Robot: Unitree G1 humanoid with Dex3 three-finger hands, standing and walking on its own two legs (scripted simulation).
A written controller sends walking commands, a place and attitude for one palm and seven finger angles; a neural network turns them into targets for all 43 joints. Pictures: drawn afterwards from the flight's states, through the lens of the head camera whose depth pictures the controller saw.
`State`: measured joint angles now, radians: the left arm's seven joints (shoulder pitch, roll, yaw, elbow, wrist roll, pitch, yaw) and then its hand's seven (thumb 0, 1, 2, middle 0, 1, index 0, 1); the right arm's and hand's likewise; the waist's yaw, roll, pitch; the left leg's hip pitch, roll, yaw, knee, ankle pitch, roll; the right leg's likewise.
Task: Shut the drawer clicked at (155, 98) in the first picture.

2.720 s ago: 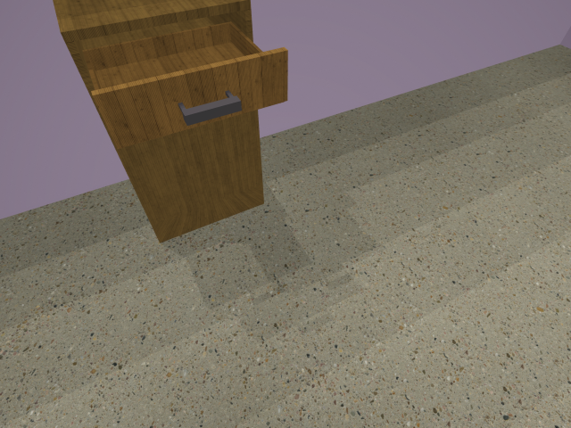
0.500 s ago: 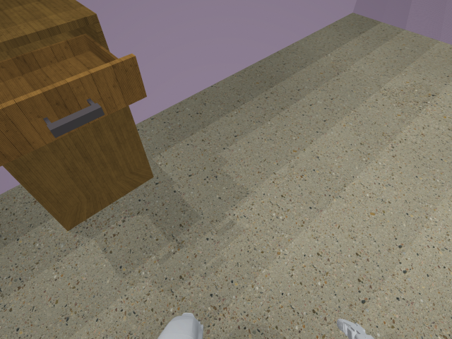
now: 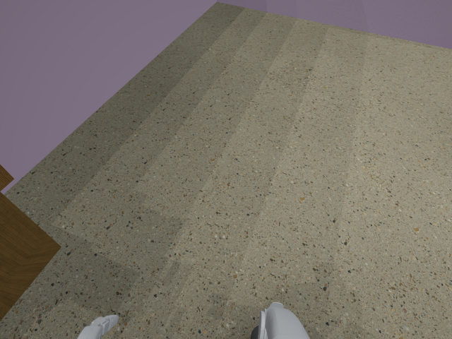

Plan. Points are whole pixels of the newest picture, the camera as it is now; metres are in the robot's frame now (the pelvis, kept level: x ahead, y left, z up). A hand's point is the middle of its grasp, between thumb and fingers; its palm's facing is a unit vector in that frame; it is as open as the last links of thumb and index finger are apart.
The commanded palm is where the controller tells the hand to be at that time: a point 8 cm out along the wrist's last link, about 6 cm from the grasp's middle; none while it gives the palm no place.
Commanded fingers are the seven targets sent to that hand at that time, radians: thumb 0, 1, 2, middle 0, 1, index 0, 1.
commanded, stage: walk to a spot facing it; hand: left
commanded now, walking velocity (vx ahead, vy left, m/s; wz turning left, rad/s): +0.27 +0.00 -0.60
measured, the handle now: out of the picture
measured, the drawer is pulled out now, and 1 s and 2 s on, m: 0.28 0.28 0.28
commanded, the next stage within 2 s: turn to face it in 1.02 s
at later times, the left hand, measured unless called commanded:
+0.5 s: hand (160, 269) +0.28 +0.16 -0.17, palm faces -0.21 -0.95 -0.22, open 7.3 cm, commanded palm none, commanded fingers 0.00 0.90 0.90 -0.20 -0.30 -0.20 -0.30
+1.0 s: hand (175, 234) +0.37 +0.14 -0.17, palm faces -0.53 -0.82 -0.19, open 7.4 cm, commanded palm none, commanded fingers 0.00 0.90 0.90 -0.20 -0.30 -0.20 -0.30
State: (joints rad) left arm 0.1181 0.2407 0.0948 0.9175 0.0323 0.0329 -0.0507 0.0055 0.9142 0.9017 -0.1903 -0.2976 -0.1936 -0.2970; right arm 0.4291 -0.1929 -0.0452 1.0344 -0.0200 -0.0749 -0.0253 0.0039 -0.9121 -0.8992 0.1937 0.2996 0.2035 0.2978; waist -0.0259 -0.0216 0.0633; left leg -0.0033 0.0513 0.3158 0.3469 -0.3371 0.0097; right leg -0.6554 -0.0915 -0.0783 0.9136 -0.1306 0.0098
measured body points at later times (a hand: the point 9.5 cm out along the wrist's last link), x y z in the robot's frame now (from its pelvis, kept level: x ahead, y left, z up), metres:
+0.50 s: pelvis +0.15 -0.01 -0.01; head +0.18 -0.02 +0.44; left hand +0.29 +0.21 -0.15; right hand +0.22 -0.27 -0.14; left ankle +0.24 +0.12 -0.70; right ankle +0.18 -0.11 -0.74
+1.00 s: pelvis +0.20 +0.01 +0.00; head +0.25 +0.00 +0.45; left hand +0.40 +0.18 -0.16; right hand +0.09 -0.21 -0.14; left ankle +0.23 +0.10 -0.74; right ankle +0.12 -0.11 -0.70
